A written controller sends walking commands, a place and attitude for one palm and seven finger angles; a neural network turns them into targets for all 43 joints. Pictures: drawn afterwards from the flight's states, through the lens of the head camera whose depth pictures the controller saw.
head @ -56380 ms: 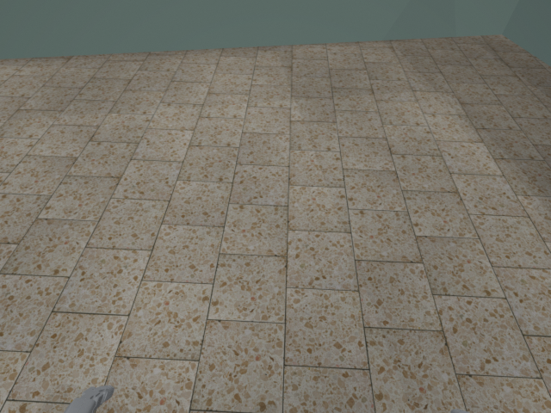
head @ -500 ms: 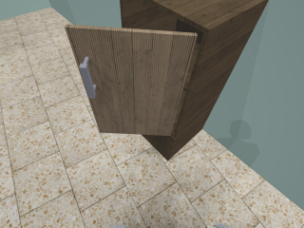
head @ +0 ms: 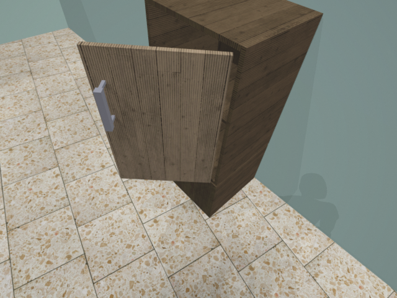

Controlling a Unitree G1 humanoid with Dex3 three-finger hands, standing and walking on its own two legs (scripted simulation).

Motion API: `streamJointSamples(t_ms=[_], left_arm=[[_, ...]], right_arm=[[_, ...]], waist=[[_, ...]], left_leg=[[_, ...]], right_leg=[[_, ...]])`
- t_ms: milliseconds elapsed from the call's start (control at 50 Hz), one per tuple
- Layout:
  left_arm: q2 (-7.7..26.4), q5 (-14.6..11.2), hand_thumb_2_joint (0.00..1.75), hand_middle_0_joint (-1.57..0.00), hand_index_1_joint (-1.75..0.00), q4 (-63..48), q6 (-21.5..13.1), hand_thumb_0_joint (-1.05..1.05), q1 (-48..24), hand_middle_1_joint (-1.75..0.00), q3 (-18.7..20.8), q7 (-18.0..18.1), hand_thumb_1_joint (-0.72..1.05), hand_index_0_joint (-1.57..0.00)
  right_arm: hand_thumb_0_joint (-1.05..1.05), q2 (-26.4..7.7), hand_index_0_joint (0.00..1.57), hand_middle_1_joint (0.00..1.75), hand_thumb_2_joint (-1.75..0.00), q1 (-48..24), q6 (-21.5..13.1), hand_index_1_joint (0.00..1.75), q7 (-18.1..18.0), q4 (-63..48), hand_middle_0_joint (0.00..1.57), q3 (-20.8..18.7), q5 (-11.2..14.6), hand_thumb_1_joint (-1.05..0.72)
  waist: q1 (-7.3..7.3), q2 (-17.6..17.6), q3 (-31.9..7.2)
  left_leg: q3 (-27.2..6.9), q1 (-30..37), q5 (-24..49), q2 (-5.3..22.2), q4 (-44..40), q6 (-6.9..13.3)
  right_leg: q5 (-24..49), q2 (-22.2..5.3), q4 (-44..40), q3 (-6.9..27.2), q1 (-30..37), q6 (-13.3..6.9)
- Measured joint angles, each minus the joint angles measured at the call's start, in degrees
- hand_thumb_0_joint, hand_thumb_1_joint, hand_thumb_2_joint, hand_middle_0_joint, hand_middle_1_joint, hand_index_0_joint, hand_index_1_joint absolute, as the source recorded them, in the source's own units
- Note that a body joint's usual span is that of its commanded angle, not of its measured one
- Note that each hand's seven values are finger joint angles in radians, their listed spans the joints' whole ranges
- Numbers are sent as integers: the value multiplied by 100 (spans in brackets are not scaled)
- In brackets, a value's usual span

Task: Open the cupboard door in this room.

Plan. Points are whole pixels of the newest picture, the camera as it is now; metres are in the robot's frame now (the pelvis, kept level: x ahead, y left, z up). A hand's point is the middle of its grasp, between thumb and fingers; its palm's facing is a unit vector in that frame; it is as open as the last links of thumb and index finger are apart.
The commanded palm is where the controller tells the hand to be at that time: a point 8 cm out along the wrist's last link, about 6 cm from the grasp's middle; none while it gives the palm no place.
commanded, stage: come to a stop and stand still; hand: left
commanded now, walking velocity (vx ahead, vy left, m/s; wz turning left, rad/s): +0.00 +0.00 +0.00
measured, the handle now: (106, 106) +0.60 +0.31 +0.01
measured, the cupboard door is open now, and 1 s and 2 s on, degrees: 46 46 46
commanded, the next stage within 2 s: look again from close up in 0.34 s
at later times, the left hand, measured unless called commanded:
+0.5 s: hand out of the picture +0.01 +0.19 -0.16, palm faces -0.01 -0.97 -0.26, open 7.3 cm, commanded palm none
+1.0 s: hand out of the picture +0.03 +0.16 -0.17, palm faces +0.00 -0.98 -0.22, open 7.3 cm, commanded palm none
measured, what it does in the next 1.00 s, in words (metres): stands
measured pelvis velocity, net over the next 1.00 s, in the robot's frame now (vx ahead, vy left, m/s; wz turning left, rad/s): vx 0.01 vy -0.02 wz -0.02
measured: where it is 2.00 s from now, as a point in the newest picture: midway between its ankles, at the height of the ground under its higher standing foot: outside the picture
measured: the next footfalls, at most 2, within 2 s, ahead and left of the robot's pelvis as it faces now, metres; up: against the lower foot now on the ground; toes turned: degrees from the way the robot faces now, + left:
right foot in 1.68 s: +0.10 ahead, -0.07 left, +0.00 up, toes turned -9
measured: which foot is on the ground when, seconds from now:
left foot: down 0.00-1.00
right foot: down 0.00-1.00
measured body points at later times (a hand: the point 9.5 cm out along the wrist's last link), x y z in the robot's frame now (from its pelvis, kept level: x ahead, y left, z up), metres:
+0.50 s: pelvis -0.01 +0.00 +0.00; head +0.00 -0.03 +0.45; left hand +0.01 +0.24 -0.14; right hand +0.00 -0.22 -0.17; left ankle -0.02 +0.12 -0.74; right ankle +0.00 -0.10 -0.74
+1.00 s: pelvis +0.01 -0.02 +0.00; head +0.02 -0.03 +0.45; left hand +0.03 +0.21 -0.15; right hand +0.01 -0.24 -0.16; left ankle -0.02 +0.12 -0.74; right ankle +0.00 -0.10 -0.74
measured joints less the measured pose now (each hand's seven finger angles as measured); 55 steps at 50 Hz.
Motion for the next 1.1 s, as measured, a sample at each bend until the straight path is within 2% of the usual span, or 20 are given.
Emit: streamJointSamples(t_ms=[80,180,260,460,760,1100], left_arm=[[-20,6,90,-20,-30,154,-37,0,70,-30,-60,36,93,-20],[-155,50,90,-20,-30,182,-131,0,347,-30,-203,74,92,-20],[-141,52,90,-20,-30,228,-114,0,500,-30,-208,53,91,-20],[-112,29,90,-20,-30,259,-152,0,496,-30,-205,33,91,-20],[-133,35,90,-20,-30,355,-201,0,350,-30,-183,33,92,-20],[-134,34,90,-20,-30,385,-194,0,354,-30,-165,25,92,-20]], right_arm=[[1,95,20,30,-90,-15,-40,29,10,13,19,63,31,-90],[2,-97,20,30,-90,42,-122,29,30,-382,20,37,11,-92],[2,-145,20,30,-90,172,-154,29,50,-479,20,83,3,-93],[1,-133,20,30,-90,233,-211,29,61,-314,20,201,13,-91],[1,-97,20,30,-90,115,-241,29,9,-35,19,181,22,-90],[1,-15,20,30,-90,45,-232,29,-8,33,19,181,19,-90]], waist=[[24,99,-12],[-82,450,17],[-94,543,-43],[-27,525,-26],[-27,308,-9],[3,301,9]], left_leg=[[27,53,101,33,-117,-18],[104,-156,-62,-19,236,60],[148,-85,-30,-116,152,101],[194,70,119,-160,-153,72],[137,188,98,-11,-241,-80],[93,246,81,86,-307,-161]], right_leg=[[120,40,-186,22,75,-12],[-19,-26,198,102,-174,25],[-96,-123,325,151,-205,70],[-86,-155,294,200,-189,40],[-123,-5,202,133,-66,-100],[-118,94,71,84,28,-173]])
